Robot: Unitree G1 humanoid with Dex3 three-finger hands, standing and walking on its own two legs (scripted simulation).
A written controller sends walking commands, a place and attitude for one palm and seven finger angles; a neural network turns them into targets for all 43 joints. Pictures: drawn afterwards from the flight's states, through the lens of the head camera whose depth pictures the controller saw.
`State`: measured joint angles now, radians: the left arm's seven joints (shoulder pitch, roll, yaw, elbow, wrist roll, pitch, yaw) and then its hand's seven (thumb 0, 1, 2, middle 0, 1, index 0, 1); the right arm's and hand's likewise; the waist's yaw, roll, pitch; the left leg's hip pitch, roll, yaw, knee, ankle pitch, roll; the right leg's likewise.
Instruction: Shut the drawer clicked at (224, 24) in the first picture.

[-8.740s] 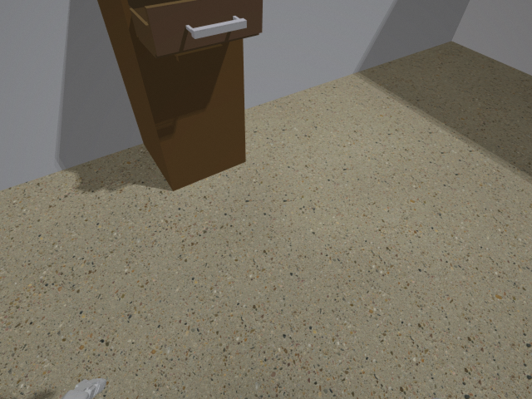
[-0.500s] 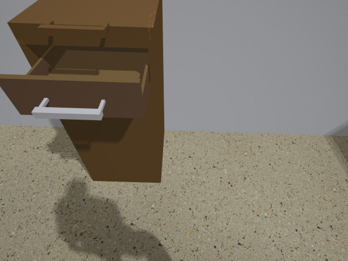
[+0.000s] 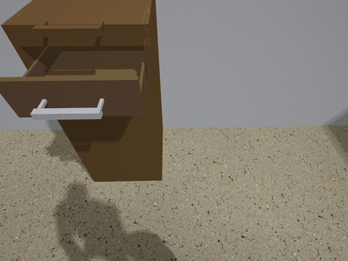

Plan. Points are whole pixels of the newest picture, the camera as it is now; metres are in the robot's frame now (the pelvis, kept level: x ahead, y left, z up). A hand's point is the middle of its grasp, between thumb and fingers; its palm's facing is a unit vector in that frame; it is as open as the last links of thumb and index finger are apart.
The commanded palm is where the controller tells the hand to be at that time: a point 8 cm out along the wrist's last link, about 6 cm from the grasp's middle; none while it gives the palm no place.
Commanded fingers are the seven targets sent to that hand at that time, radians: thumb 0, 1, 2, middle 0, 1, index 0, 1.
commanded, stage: look again from close up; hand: left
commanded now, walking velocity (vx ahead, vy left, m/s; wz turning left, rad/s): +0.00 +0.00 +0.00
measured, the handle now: (70, 108) +0.48 +0.33 +0.07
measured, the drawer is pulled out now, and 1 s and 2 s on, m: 0.18 0.18 0.18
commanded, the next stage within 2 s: shuffle to correct the standing spot in 0.40 s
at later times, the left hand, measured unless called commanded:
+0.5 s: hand out of the picture +0.02 +0.20 -0.17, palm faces +0.05 -0.98 -0.21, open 7.3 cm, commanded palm none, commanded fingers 0.00 0.90 0.90 -0.20 -0.30 -0.20 -0.30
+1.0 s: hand out of the picture +0.08 +0.24 -0.18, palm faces +0.09 -0.98 -0.19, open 7.4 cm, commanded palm none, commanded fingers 0.00 0.90 0.90 -0.20 -0.30 -0.20 -0.30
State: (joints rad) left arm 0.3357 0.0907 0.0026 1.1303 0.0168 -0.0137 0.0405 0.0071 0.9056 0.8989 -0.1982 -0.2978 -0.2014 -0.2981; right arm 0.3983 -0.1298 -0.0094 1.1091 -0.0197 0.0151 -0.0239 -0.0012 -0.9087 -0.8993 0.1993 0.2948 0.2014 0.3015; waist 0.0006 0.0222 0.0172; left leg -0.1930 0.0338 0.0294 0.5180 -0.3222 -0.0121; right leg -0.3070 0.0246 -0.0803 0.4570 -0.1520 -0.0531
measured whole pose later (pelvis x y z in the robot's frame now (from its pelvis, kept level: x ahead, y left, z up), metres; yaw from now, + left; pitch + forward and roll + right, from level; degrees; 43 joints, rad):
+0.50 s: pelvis +0.02 +0.03 +0.00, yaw +0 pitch -1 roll +1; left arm 0.29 0.13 0.00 1.11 0.01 -0.02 0.04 0.01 0.93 0.90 -0.20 -0.30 -0.20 -0.30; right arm 0.34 -0.14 0.02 1.10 -0.01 -0.03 -0.03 0.00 -0.91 -0.90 0.20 0.29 0.20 0.30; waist 0.00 0.02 0.03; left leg -0.09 -0.04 0.04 0.42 -0.31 0.04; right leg -0.26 -0.04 -0.05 0.48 -0.21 0.00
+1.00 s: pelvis +0.06 +0.06 +0.00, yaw +3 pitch +0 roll +0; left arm 0.25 0.16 0.04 1.07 0.02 0.01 0.02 0.01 0.91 0.90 -0.20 -0.30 -0.20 -0.30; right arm 0.37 -0.13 0.01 1.07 -0.03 -0.04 -0.04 0.00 -0.91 -0.90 0.20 0.29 0.20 0.30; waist -0.01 0.00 0.05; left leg -0.05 -0.06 0.05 0.42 -0.36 0.09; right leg -0.41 -0.05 -0.07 0.91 -0.47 -0.02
